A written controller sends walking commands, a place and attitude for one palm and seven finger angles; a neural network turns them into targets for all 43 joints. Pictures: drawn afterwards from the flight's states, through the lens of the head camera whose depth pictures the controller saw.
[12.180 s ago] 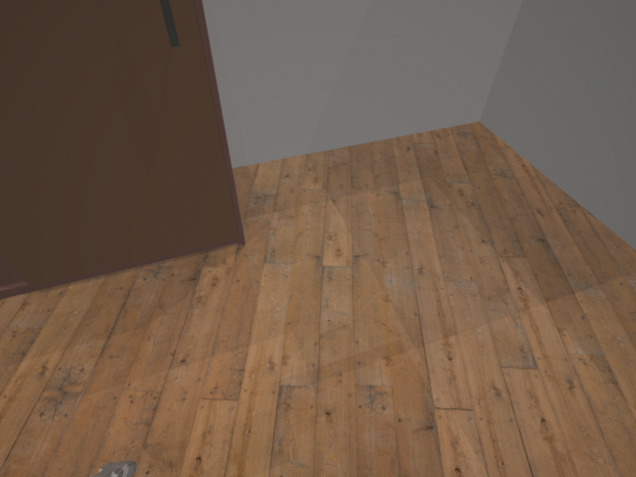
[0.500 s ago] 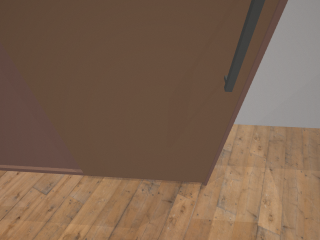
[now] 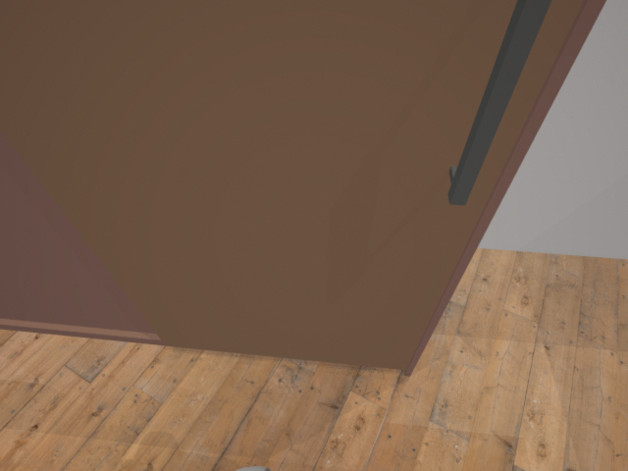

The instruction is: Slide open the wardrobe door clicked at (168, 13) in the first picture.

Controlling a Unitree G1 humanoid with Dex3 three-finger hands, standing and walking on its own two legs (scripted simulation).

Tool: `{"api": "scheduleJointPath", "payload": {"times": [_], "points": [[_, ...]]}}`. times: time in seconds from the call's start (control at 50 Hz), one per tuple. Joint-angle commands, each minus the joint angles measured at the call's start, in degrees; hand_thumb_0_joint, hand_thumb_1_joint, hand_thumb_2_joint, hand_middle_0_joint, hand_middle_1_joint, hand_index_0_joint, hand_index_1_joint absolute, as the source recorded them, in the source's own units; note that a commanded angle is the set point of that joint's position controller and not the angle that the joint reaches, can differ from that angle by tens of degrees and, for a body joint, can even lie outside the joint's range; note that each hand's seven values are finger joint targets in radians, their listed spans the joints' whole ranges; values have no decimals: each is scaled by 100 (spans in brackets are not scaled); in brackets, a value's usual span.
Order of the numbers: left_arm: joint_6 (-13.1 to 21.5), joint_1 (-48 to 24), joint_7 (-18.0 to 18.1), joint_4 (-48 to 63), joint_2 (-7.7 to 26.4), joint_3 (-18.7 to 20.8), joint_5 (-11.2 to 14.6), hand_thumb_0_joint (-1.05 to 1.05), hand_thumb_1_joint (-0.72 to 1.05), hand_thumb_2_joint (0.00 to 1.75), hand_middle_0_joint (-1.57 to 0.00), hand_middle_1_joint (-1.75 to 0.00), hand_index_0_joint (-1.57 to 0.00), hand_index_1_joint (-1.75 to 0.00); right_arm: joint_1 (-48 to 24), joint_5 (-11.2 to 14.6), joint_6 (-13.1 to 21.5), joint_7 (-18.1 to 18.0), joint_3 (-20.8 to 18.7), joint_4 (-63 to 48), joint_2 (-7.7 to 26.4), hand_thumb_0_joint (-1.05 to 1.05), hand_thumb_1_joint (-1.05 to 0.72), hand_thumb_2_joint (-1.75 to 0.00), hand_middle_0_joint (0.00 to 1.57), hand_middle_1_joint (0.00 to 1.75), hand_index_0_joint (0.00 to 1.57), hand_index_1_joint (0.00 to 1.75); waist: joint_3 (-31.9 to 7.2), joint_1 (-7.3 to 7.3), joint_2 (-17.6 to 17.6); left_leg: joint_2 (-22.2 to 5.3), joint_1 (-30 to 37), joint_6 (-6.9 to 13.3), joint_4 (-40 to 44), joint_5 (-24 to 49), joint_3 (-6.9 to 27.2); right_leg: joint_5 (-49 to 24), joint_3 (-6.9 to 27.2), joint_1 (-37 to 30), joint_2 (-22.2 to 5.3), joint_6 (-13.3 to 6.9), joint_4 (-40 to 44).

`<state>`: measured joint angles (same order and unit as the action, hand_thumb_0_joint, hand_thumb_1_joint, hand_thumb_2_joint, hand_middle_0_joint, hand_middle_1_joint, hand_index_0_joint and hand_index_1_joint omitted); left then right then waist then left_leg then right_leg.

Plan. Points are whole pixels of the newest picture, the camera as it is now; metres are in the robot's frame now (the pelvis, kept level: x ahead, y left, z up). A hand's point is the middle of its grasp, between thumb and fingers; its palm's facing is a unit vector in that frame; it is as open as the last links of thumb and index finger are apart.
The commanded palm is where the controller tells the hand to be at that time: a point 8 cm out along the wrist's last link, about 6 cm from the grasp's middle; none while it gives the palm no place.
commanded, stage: come to a stop and stand still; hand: right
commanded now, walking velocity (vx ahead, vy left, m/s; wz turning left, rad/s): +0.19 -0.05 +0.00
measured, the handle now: (492, 86) +0.49 -0.16 +0.25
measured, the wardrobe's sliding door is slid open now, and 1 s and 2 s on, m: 0.00 0.00 0.00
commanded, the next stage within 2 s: look again from close up in 1.56 s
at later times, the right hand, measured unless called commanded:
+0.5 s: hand out of the picture +0.09 -0.21 -0.20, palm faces +0.11 +0.98 -0.18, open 7.3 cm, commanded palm none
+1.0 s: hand out of the picture -0.02 -0.15 -0.17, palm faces +0.09 +0.98 -0.18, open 7.4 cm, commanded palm none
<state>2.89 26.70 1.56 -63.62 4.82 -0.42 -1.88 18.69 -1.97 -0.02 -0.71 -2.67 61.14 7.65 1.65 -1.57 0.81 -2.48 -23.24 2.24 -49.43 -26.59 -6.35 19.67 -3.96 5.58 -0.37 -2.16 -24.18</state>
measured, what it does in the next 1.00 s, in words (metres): steps on the spot: left foot, then right foot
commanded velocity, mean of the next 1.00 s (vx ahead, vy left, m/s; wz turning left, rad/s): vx -0.03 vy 0.01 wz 0.00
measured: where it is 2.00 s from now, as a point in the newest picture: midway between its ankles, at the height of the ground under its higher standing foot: outside the picture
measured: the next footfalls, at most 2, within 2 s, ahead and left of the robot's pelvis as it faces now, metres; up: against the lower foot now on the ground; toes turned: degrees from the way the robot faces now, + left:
left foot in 0.12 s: +0.11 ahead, +0.11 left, +0.00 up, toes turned +7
right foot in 0.46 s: +0.13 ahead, -0.12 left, +0.00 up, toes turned -7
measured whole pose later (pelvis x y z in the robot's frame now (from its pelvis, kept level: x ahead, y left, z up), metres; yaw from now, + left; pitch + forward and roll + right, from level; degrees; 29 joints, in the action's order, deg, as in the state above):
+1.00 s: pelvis +0.01 +0.01 +0.00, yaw +0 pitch +0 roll -1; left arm -3.1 17.4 -0.1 -62.2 9.7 2.9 -1.5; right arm 21.9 -1.2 0.0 -1.1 -1.4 61.3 7.1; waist -1.0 1.0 0.2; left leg -1.2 -5.3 1.3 -24.5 -19.5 -4.0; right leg 18.2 -4.6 22.7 -1.9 0.3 -37.7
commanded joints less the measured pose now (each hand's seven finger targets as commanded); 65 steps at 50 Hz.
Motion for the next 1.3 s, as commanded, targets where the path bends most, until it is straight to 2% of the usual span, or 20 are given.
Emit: {"api": "scheduleJointPath", "payload": {"times": [0.0, 0.08, 0.12, 0.16, 0.26, 0.4, 0.42, 0.46, 0.48, 0.54, 0.74, 0.82, 0.84, 0.88, 0.9, 1.0, 1.16, 1.22, 1.26, 1.28], "points": [[66, 660, 99, -31, 841, 151, -9, 0, 90, 90, -20, -30, -20, -30, -526, 66, 251, 102, 7, -655, -83, 0, -90, -90, 20, 30, 20, 30, 408, -11, -742, 31, -350, 13, 863, 250, -147, -3007, 1031, -246, -1231, -853, 657], [50, 494, 120, 4, 678, 120, 167, 0, 90, 90, -20, -30, -20, -30, 601, 88, 294, -35, -72, -226, 344, 0, -90, -90, 20, 30, 20, 30, -301, 544, -11, -294, 2399, 38, 2270, 2827, 405, -3374, 480, 817, -778, -186, -677], [19, 484, 127, 140, 475, 144, 233, 0, 90, 90, -20, -30, -20, -30, 1135, 129, 323, -155, -157, -14, 1017, 0, -90, -90, 20, 30, 20, 30, -945, 540, 1053, -2209, 3446, 1027, 2209, 7172, 1856, 990, 74, 1725, -35, 265, -2230], [-144, 134, 156, 194, 375, 212, 237, 0, 90, 90, -20, -30, -20, -30, 668, 96, 266, -208, -148, -139, 994, 0, -90, -90, 20, 30, 20, 30, -539, 473, 1408, -2182, 2506, 1328, 2173, 7876, 1690, 1671, 385, 1800, -119, 280, -3113], [-425, -406, 21, 246, 213, 282, 152, 0, 90, 90, -20, -30, -20, -30, -53, 39, 95, -259, -166, -419, 886, 0, -90, -90, 20, 30, 20, 30, -14, 275, 538, -1689, 1230, 989, 2553, 6147, 891, 856, 130, 1663, -79, 410, -3003], [-410, -574, -27, 531, 489, 387, 120, 0, 90, 90, -20, -30, -20, -30, -550, 23, -58, -184, -279, -711, 1073, 0, -90, -90, 20, 30, 20, 30, -317, 17, 914, -1248, 765, 582, 1986, 4024, 694, -764, -122, 593, -33, 458, -790], [-355, -474, -13, 525, 710, 414, 103, 0, 90, 90, -20, -30, -20, -30, -513, 52, -94, -176, -255, -747, 908, 0, -90, -90, 20, 30, 20, 30, -416, -43, 428, -1001, 480, 341, 1560, 3190, 581, -1574, 34, 35, -304, 372, -216], [-285, -724, 28, 835, 1488, 498, 50, 0, 90, 90, -20, -30, -20, -30, -247, 132, -186, -180, -148, -839, 496, 0, -90, -90, 20, 30, 20, 30, -504, 4, -1662, 161, 5, -270, -336, -927, 364, -4395, 2152, 430, -2253, -744, 561], [-310, -1020, 27, 967, 1497, 456, 9, 0, 90, 90, -20, -30, -20, -30, -251, 109, -227, -203, -173, -833, 647, 0, -90, -90, 20, 30, 20, 30, -341, 40, -1057, 75, 382, -179, -1066, -850, 767, -3458, 1856, 1148, -2323, -1031, 641], [-231, -1736, 103, 1157, 1164, 317, 23, 0, 90, 90, -20, -30, -20, -30, -5, 20, -276, -122, -199, -591, 598, 0, -90, -90, 20, 30, 20, 30, 194, 338, -949, 68, 22, -254, -1591, 185, 1039, -1478, 1419, 1666, -1675, -692, 1025], [-306, -925, 59, 799, 1302, 511, 4, 0, 90, 90, -20, -30, -20, -30, 21, 34, -229, 13, -60, -540, 381, 0, -90, -90, 20, 30, 20, 30, -408, -120, -942, 31, 181, -343, 592, -359, 457, -414, 1439, 119, -1620, -664, 1172], [-355, -1058, -4, 700, 1269, 536, 6, 0, 90, 90, -20, -30, -20, -30, 798, 66, -134, 8, -10, -155, 200, 0, -90, -90, 20, 30, 20, 30, -372, 198, -727, 250, 1466, -163, 2454, 468, 32, 524, 1026, 873, -1164, -248, 1158], [-384, -1120, -19, 683, 1133, 522, 33, 0, 90, 90, -20, -30, -20, -30, 1074, 49, -118, -9, -22, -36, 297, 0, -90, -90, 20, 30, 20, 30, -273, 302, -420, 183, 1918, -108, 2981, 743, 116, 813, 698, 1318, -854, 7, 930], [-425, -1370, -69, 828, 541, 350, 99, 0, 90, 90, -20, -30, -20, -30, 1086, 13, -62, -80, -63, -42, 831, 0, -90, -90, 20, 30, 20, 30, 209, 376, 1352, -1264, 1444, 446, 4251, -1167, 2011, 557, -122, 2140, -65, 368, -736], [-428, -1520, -121, 920, 634, 343, 59, 0, 90, 90, -20, -30, -20, -30, 697, 25, -39, -101, -58, -220, 968, 0, -90, -90, 20, 30, 20, 30, 504, 360, 1190, -1726, 861, 651, 4607, -1585, 2373, 528, -57, 2203, -126, 342, -1278], [-312, -1234, -208, 577, 685, 336, 33, 0, 90, 90, -20, -30, -20, -30, 692, 67, 242, -86, 27, -60, 587, 0, -90, -90, 20, 30, 20, 30, 1052, 270, 577, -1366, 1393, 585, 4077, 1236, 1591, -214, 35, 2763, -251, 317, -2409], [-273, -1333, -91, 566, 521, 212, 146, 0, 90, 90, -20, -30, -20, -30, 1050, 46, 202, -171, 7, 250, 622, 0, -90, -90, 20, 30, 20, 30, 354, 439, 859, -1292, 2080, 609, 2750, 4922, 1099, -180, -173, 1752, -110, 401, -1082], [-198, -587, 5, 325, 731, 267, 145, 0, 90, 90, -20, -30, -20, -30, 816, 88, 129, -201, 19, 179, 522, 0, -90, -90, 20, 30, 20, 30, -206, 101, 453, -718, 1335, 129, 1678, 4281, 687, -2457, -60, -7, -313, 204, -175], [-177, -302, 76, 236, 1131, 331, 141, 0, 90, 90, -20, -30, -20, -30, 964, 129, 75, -252, 103, 180, 123, 0, -90, -90, 20, 30, 20, 30, -637, 142, -785, -222, 720, -220, 1352, 615, 295, -4854, 914, -704, -1536, -475, -311], [-208, -467, 96, 227, 1109, 298, 130, 0, 90, 90, -20, -30, -20, -30, 956, 111, 16, -255, 119, 199, 61, 0, -90, -90, 20, 30, 20, 30, -410, 206, -882, -188, 778, -269, 1175, -364, 325, -4471, 979, -268, -1651, -636, 17]]}}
